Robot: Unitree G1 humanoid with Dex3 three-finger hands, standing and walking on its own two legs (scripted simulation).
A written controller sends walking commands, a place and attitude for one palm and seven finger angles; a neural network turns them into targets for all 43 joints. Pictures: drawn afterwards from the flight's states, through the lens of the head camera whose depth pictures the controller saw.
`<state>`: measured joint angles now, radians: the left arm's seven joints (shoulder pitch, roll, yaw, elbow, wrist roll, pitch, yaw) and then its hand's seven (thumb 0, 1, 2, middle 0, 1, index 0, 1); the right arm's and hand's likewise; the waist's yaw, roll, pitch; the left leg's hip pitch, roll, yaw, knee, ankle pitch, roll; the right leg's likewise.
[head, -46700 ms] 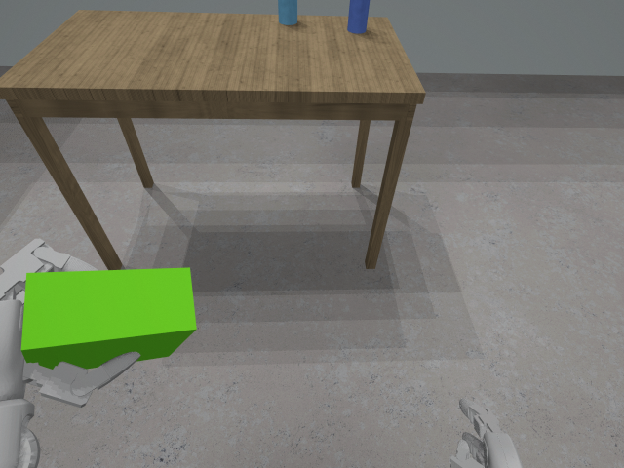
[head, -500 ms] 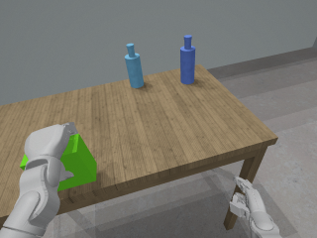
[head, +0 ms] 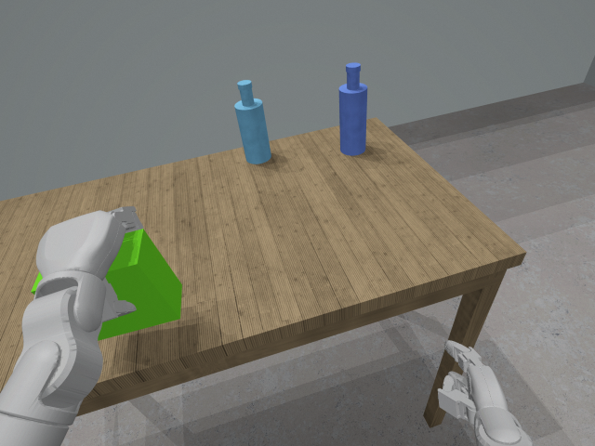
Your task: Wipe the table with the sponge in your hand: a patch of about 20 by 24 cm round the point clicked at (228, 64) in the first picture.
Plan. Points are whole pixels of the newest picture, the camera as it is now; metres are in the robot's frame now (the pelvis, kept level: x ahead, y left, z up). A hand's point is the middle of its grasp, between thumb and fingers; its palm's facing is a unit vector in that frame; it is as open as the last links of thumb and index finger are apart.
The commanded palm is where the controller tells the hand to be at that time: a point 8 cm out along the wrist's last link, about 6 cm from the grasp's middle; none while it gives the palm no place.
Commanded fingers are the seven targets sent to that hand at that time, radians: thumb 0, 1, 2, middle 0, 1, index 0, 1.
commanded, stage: lift the sponge slowly off the table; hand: left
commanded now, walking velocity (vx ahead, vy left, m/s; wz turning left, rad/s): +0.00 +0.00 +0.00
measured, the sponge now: (125, 296) +0.25 +0.29 +0.10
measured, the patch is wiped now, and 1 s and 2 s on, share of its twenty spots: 0.95 0.95 0.95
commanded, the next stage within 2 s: bring the sponge back beside the body in 0.72 s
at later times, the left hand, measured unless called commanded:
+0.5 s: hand (111, 241) +0.26 +0.27 +0.20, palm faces +0.28 -0.15 -0.95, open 10.2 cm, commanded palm +0.22 +0.27 +0.28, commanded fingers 0.00 0.10 1.30 -1.20 -1.60 -1.20 -1.60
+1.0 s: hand (104, 253) +0.25 +0.28 +0.19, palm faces +0.20 -0.13 -0.97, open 10.2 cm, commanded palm +0.20 +0.28 +0.28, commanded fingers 0.00 0.10 1.30 -1.20 -1.60 -1.20 -1.60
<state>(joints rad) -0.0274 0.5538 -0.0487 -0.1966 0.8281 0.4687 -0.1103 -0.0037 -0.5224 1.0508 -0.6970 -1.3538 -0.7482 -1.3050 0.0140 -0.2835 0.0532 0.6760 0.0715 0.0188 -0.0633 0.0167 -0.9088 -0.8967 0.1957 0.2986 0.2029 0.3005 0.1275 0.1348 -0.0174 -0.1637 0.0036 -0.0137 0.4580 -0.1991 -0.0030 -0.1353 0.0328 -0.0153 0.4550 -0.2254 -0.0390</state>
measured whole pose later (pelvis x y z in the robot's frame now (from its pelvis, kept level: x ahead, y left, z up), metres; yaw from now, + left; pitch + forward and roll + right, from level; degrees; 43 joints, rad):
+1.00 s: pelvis +0.00 -0.01 +0.00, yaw +0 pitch -5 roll +0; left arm -0.07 0.61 -0.01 -0.27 0.77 0.57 -0.17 0.00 -0.52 1.05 -0.70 -1.35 -0.75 -1.31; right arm 0.00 -0.31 0.06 0.63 0.09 0.05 -0.07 0.02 -0.91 -0.90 0.20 0.30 0.20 0.30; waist 0.13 0.13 -0.02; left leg -0.20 0.01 -0.01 0.49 -0.21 -0.01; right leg -0.17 0.04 -0.01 0.49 -0.24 -0.05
